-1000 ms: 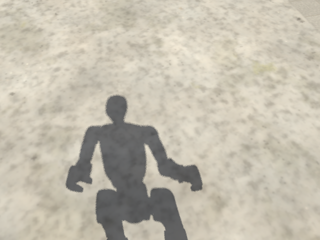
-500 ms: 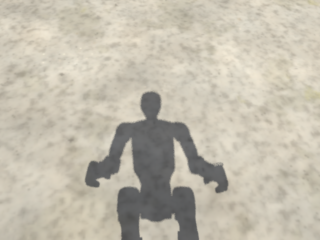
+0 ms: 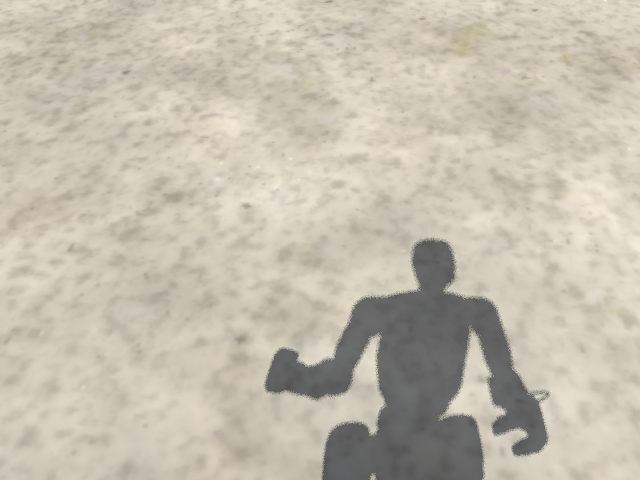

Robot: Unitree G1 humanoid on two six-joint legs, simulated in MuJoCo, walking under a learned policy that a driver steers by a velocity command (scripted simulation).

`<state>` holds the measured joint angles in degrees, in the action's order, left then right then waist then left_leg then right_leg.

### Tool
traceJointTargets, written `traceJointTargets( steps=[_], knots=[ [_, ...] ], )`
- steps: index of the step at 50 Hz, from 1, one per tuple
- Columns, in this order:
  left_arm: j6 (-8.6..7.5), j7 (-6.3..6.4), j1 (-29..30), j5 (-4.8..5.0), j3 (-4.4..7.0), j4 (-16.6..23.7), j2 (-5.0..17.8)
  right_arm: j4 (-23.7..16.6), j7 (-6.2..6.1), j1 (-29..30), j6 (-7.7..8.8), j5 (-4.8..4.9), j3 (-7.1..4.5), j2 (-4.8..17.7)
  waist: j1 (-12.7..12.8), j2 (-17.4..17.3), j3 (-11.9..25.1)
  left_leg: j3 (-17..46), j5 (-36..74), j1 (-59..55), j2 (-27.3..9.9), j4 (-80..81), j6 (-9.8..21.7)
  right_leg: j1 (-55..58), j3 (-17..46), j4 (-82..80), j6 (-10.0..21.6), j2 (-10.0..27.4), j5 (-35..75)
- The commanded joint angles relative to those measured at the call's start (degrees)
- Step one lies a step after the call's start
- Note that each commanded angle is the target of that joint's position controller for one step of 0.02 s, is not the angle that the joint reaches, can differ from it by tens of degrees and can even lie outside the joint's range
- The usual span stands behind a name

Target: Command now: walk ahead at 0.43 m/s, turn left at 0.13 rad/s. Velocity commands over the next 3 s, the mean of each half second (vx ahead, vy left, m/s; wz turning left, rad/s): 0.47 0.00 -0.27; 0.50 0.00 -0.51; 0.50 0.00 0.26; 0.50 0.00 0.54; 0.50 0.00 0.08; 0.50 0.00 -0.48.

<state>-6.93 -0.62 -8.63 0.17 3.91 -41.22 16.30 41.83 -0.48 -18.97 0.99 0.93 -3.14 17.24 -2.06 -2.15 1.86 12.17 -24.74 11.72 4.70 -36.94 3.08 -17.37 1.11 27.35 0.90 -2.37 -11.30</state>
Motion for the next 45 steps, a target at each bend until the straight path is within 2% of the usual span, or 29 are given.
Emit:
traceJointTargets(
  steps=[1,2,3,5,6,9,11,13,16,17,18,19,20,21,22,23,24,25,26,28,30,33,35,39,41,42,43,44,45],
  knots=[
    [-0.44,-0.64,-13.4,0.57,2.98,-0.8,11.1,-6.8,-0.34,3.5,2.71,0.86,-1.32,7.9,5.3,12.8,-3.1,-2.8,-7.2,36.2,-3.0,-26.0,-0.5,24.4,41.3,-16.0,15.3,24.0,-28.5],
    [-0.21,-0.66,-12.0,0.78,2.07,-0.3,8.4,-6.4,0.05,5.3,3.21,0.45,-1.53,8.4,5.0,10.6,-5.6,-4.1,-1.6,37.6,-5.3,-27.8,-0.6,22.8,35.1,-15.8,13.9,21.0,-24.5],
    [0.14,-0.61,-10.7,0.28,1.66,0.4,7.7,-6.1,0.31,6.4,3.76,-0.20,-1.36,7.4,4.7,8.5,-5.2,-5.9,2.6,36.8,-6.5,-27.2,-0.8,21.5,30.4,-16.1,12.8,18.3,-18.7],
    [0.83,-0.39,-10.0,0.20,0.95,0.6,6.8,-7.0,0.86,9.3,4.65,-1.19,-1.27,5.9,4.3,7.7,-5.3,-7.1,7.6,34.1,-8.4,-22.5,-1.8,18.1,24.7,-17.0,12.0,15.0,-7.2],
    [1.06,-0.20,-10.4,0.42,0.85,0.5,6.6,-7.4,1.11,10.1,4.86,-1.29,-1.01,4.7,4.3,8.5,-4.9,-8.2,9.0,32.3,-8.2,-19.5,-2.5,16.7,22.4,-17.5,12.0,13.7,-2.9],
    [1.95,0.93,-11.4,1.00,1.26,-0.2,8.1,-8.8,1.51,14.8,5.15,-1.29,0.18,1.4,5.0,8.7,-4.6,-10.7,14.0,25.7,-6.2,-6.6,-5.1,11.9,16.0,-17.5,11.5,10.7,7.0],
    [2.52,1.39,-12.8,1.07,1.57,-0.8,9.2,-9.2,2.02,18.0,5.43,-0.93,0.61,0.6,5.9,8.8,-4.3,-11.3,19.1,19.9,-4.6,0.8,-6.1,8.7,14.1,-16.6,10.8,9.9,9.3],
    [2.98,1.54,-15.0,1.38,1.74,-1.4,9.7,-9.6,2.36,20.0,5.63,-0.35,0.29,1.8,6.4,8.9,-3.9,-10.8,23.2,15.4,-3.5,4.3,-6.3,7.6,15.5,-15.7,10.5,10.9,9.6],
    [3.46,1.83,-15.0,1.93,2.01,-1.5,10.1,-9.8,2.26,19.4,5.90,0.16,-0.76,4.4,4.4,9.6,-3.8,-8.7,22.9,10.1,-3.9,8.3,-4.6,8.7,18.9,-13.0,8.6,13.0,8.8],
    [3.64,1.86,-14.5,1.91,2.06,-1.4,10.1,-9.3,2.02,17.4,5.97,0.23,-1.24,5.3,2.8,9.7,-3.1,-8.9,22.2,6.4,-4.1,9.7,-3.6,8.5,19.0,-10.9,7.7,12.9,10.4],
    [3.75,1.84,-14.0,1.65,1.83,-1.1,9.3,-8.1,1.54,12.8,5.97,0.03,-2.14,6.8,0.1,9.2,-0.8,-9.7,21.2,-0.7,-3.9,11.5,-2.2,7.4,17.8,-6.0,6.4,10.9,15.0],
    [3.67,1.61,-13.3,1.01,1.17,-0.3,7.3,-7.1,0.90,5.8,6.00,-0.49,-3.15,9.0,-3.5,7.7,4.5,-6.8,20.1,-12.0,-8.0,11.1,0.2,3.1,15.6,4.7,4.5,7.5,14.7],
    [3.58,1.69,-14.2,-0.96,-0.36,1.5,2.6,-6.0,0.19,-4.4,5.39,-1.01,-4.09,13.2,-6.4,-2.2,15.0,5.2,15.6,-27.4,-19.8,9.8,3.4,-5.5,10.2,23.0,2.3,2.6,-1.8],
    [2.95,1.73,-22.3,1.94,-1.08,2.9,0.2,-4.6,1.06,-4.8,4.66,-1.70,-4.25,15.0,-1.5,-21.5,19.0,31.4,0.6,-35.1,-29.9,18.7,11.2,-21.6,7.3,38.2,0.4,-1.4,-24.0],
    [3.18,1.96,-19.5,3.13,0.40,1.0,6.7,-5.2,1.21,-1.7,4.60,-1.19,-2.89,8.5,-2.3,-11.4,10.6,29.0,-7.0,-28.5,-27.6,21.3,9.8,-26.6,8.9,44.6,0.0,2.9,-19.8],
    [3.45,1.78,-14.0,2.78,1.00,1.6,8.6,-5.2,1.02,1.1,4.52,-0.75,-2.14,5.7,-2.7,-6.5,3.7,18.6,-1.8,-21.7,-25.4,21.4,8.0,-27.6,7.2,44.9,0.1,4.8,-14.3],
    [3.70,1.77,-12.1,2.13,0.91,1.6,7.6,-5.0,1.15,3.7,4.53,-1.11,-1.69,4.6,-1.3,-2.4,0.8,12.0,6.6,-15.7,-22.7,22.4,7.3,-25.1,6.4,43.8,-0.2,6.7,-10.4],
    [3.88,1.53,-10.5,1.54,1.04,2.1,6.8,-4.4,1.21,5.4,4.49,-1.53,-1.45,3.4,-0.2,-2.5,-1.5,7.2,12.0,-11.7,-20.7,23.7,7.2,-24.1,6.3,41.6,-0.4,7.9,-8.0],
    [4.25,1.14,-10.4,1.65,0.98,2.4,5.8,-4.0,1.07,6.4,4.72,-1.95,-1.42,3.2,0.9,-4.2,-2.3,3.1,15.3,-8.6,-19.5,25.2,6.9,-21.8,6.0,40.6,-0.4,9.1,-6.4],
    [4.97,0.75,-9.2,1.69,0.54,3.3,3.7,-2.9,1.04,6.8,5.45,-1.49,-1.74,3.3,1.5,-3.9,-3.3,-1.7,20.6,-6.1,-19.3,27.3,7.7,-21.7,5.0,39.1,-0.9,9.7,-4.9],
    [5.29,0.55,-6.6,1.21,0.23,4.9,3.1,-1.8,0.95,6.7,5.84,-1.17,-2.30,4.7,1.8,-2.1,-4.5,-5.2,25.1,-5.7,-20.0,28.8,8.6,-23.9,5.0,35.1,-1.6,10.0,-2.0],
    [4.82,-0.45,-2.9,1.07,-0.31,6.2,2.8,-0.7,0.73,7.0,5.61,-1.16,-2.75,6.5,1.0,-1.1,-5.1,-11.8,28.6,-6.2,-18.7,29.5,7.9,-22.8,3.7,24.9,-1.7,9.8,7.2],
    [4.41,-1.30,1.4,1.02,-0.72,7.5,2.5,0.0,0.49,6.0,5.28,-0.85,-2.97,7.7,-0.5,-0.3,-6.1,-15.4,29.4,-6.5,-18.3,29.5,6.9,-20.7,1.3,18.0,-1.0,8.9,12.2],
    [4.44,-2.59,7.5,1.25,-0.67,10.6,3.3,2.1,0.37,2.5,4.15,0.30,-3.64,10.1,-1.9,0.1,-7.3,-19.0,32.9,-12.7,-20.1,27.5,5.1,-20.1,-1.6,10.6,1.4,7.6,10.8],
    [4.68,-2.89,7.2,1.05,0.09,11.6,4.9,2.4,0.17,2.0,3.28,0.66,-4.06,11.7,-0.4,-1.2,-5.5,-21.1,47.9,-15.9,-20.4,21.8,3.9,-16.2,-4.4,9.1,3.6,4.7,5.4],
    [4.96,-2.83,4.6,0.90,0.86,11.4,6.3,2.4,-0.06,1.9,2.79,0.85,-4.32,12.7,1.5,-2.4,-3.0,-22.1,57.7,-16.8,-20.2,16.2,3.2,-11.7,-6.2,9.1,4.9,2.3,2.3],
    [5.24,-2.59,-2.2,0.98,2.18,9.9,8.4,2.2,-0.28,2.3,2.24,1.02,-4.35,13.0,5.6,-2.3,0.9,-23.5,63.5,-15.3,-19.1,6.3,2.2,-2.5,-7.5,7.4,6.6,-0.3,1.9],
    [5.75,-1.73,-12.3,1.23,4.13,7.4,11.7,1.7,-0.59,2.0,2.17,0.77,-3.67,11.6,10.6,-0.7,5.9,-24.5,59.0,-7.0,-17.1,-7.4,0.2,13.2,-5.8,5.2,8.9,-1.6,4.1],
    [6.27,-0.48,-16.6,1.64,5.36,6.4,17.3,-0.2,-0.41,-1.5,2.60,-1.76,-1.58,5.1,8.6,12.2,10.7,-24.5,18.0,13.4,-11.4,-28.0,-2.9,31.9,15.9,4.2,14.5,11.4,3.3]
  ],
)
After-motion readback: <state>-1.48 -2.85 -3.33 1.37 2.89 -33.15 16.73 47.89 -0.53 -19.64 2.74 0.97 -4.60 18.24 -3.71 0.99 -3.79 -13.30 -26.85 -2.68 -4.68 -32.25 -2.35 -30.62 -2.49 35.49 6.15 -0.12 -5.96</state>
